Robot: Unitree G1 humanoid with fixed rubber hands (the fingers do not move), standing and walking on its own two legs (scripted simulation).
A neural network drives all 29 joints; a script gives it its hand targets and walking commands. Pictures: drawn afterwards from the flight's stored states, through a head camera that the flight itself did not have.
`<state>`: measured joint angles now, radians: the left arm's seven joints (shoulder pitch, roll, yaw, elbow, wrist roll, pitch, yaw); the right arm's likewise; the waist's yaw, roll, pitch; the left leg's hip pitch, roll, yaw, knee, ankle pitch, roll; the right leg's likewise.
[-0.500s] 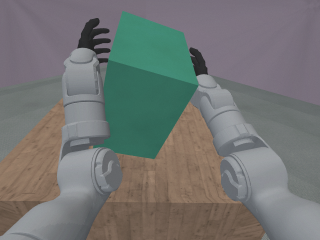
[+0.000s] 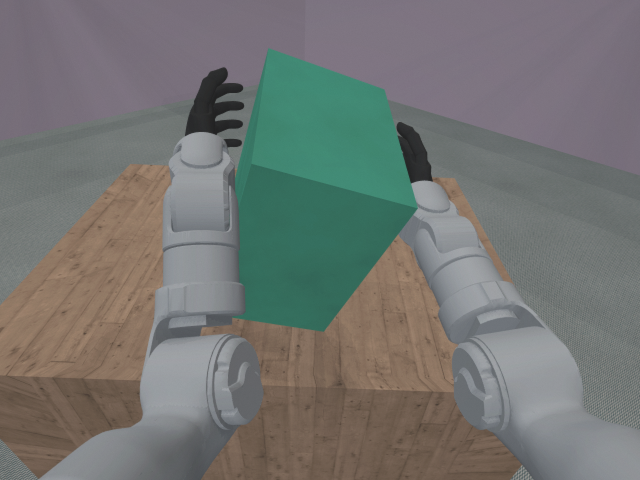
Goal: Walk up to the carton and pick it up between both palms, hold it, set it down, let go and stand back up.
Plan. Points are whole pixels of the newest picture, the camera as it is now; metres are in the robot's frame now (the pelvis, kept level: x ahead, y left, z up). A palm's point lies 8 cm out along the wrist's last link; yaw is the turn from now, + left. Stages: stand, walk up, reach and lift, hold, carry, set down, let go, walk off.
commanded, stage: set down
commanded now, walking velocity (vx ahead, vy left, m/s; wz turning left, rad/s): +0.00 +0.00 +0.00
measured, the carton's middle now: (297, 199) +0.41 +0.05 +0.21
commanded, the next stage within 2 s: none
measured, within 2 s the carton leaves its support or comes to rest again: neither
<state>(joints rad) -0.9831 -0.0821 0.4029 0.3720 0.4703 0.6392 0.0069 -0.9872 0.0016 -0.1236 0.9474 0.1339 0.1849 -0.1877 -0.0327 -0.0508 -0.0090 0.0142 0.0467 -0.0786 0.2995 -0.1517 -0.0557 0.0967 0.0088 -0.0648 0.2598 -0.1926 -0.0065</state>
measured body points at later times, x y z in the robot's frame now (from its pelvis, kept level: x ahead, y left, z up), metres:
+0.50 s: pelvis +0.00 -0.01 +0.00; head -0.06 +0.02 +0.45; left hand +0.39 +0.15 +0.26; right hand +0.41 -0.10 +0.22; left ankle +0.02 +0.16 -0.75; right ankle -0.02 -0.11 -0.75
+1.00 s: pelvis +0.00 -0.01 +0.00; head -0.04 +0.01 +0.45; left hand +0.40 +0.15 +0.22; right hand +0.43 -0.11 +0.18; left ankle +0.02 +0.16 -0.75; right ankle -0.02 -0.11 -0.75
